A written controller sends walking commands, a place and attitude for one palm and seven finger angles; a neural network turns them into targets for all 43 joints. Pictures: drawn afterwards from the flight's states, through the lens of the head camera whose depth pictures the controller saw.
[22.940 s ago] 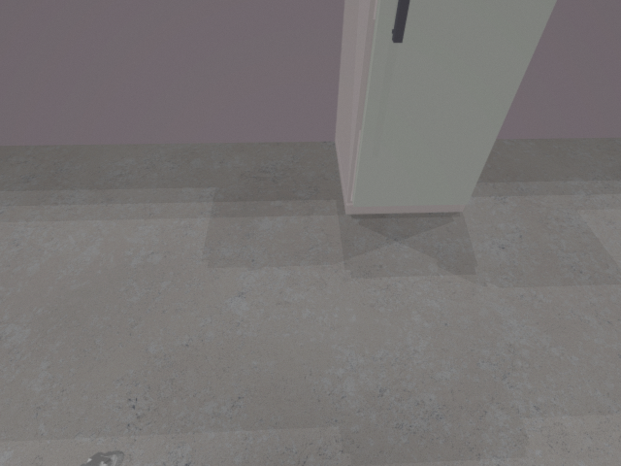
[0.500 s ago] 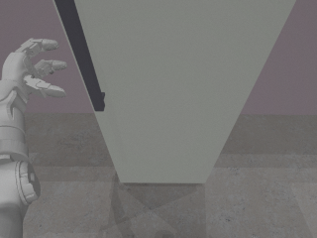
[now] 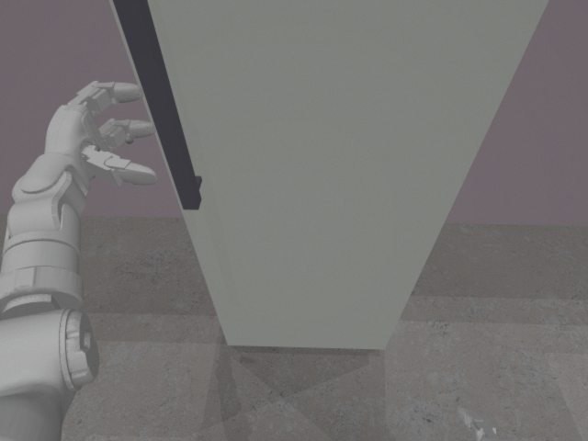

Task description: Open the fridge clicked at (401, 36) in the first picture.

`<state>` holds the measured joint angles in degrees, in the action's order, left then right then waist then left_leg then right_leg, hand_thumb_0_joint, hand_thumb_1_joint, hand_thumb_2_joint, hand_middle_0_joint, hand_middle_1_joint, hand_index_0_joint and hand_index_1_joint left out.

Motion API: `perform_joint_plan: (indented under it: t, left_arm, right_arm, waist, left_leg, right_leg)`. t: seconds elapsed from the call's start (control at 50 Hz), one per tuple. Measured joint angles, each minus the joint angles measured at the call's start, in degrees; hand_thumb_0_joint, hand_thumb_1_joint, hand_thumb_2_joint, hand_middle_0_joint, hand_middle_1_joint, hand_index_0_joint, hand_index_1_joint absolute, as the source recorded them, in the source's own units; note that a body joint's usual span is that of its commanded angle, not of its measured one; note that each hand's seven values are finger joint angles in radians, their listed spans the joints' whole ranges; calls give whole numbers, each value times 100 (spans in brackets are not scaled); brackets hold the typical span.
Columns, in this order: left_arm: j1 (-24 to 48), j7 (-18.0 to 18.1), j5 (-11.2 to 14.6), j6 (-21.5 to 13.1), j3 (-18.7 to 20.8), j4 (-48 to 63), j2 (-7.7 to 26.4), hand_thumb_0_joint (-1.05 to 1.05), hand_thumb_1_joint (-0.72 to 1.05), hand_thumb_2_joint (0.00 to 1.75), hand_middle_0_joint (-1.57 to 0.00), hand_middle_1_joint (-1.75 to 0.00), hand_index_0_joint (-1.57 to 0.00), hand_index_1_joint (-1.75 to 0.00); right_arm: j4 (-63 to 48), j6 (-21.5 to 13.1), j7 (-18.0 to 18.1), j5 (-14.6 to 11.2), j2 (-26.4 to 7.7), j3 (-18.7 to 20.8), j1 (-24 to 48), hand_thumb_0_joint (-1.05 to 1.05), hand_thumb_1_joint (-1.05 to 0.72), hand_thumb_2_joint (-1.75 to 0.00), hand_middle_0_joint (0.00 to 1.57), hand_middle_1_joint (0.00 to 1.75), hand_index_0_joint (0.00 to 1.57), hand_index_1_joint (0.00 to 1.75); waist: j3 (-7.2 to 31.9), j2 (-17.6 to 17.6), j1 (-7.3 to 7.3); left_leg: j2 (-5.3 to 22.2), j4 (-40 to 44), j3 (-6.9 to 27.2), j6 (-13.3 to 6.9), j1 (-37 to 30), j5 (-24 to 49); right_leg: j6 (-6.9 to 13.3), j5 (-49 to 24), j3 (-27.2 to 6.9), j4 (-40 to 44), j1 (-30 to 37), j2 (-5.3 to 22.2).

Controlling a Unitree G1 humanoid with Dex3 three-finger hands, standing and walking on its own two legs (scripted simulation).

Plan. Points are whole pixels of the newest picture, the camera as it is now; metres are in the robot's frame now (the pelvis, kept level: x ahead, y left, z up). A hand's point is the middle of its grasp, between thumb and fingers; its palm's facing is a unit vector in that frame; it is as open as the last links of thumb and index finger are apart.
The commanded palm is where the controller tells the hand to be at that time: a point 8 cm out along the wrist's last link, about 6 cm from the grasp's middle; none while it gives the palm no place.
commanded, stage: feel for the door with the fingertips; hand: left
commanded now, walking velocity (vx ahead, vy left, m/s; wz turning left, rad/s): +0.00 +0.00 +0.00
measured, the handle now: (162, 79) +0.50 +0.19 +0.26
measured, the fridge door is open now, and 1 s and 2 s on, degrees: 0 0 0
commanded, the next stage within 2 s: slide the fingers in behind the handle in 0.34 s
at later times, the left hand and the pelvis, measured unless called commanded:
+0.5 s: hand (134, 127) +0.46 +0.23 +0.21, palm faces -0.01 -1.00 +0.00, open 13.6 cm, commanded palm +0.44 +0.28 +0.21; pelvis -0.01 +0.00 +0.00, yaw +0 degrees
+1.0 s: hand (134, 138) +0.44 +0.22 +0.21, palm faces +0.00 -1.00 +0.01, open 14.0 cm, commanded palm +0.42 +0.27 +0.21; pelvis +0.00 +0.01 +0.00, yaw +0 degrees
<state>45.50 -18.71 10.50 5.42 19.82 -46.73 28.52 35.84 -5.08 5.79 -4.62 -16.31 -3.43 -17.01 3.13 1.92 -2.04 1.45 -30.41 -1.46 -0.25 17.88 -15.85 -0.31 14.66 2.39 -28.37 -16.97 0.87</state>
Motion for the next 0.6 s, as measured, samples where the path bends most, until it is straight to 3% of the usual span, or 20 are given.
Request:
perform_joint_plan:
  t: [0.28, 0.42, 0.6]
  left_arm:
    - [834, -69, -131, -350, -22, -1231, 273, -1, -50, 30, -30, -120, -30, -120]
    - [946, -155, -214, -660, 63, -1488, 434, -1, -50, 30, -33, -122, -33, -122]
    - [1078, -286, -220, -733, 101, -1677, 595, -1, -50, 30, -38, -126, -39, -125]
  right_arm:
    - [193, -12, 37, 43, -71, 1, -189, 1, -90, -90, 20, 30, 21, 30]
    - [306, -14, 39, 69, -107, 55, -487, 1, -90, -90, 20, 30, 21, 30]
    - [359, -20, 9, 96, -132, 91, -690, 1, -90, -90, 20, 30, 21, 30]
  waist:
    - [-30, -6, -150]
    - [-58, -27, -241]
    - [-24, -35, -314]
  left_leg:
    - [-16, -55, 30, -1, 233, 49]
    - [0, -103, -3, -10, 359, 38]
    - [7, -178, -12, -27, 528, 31]
  right_leg:
    - [2, -28, 26, -74, -231, 17]
    - [-8, -45, -9, -94, -358, 1]
    - [-22, -79, -22, -107, -504, -5]
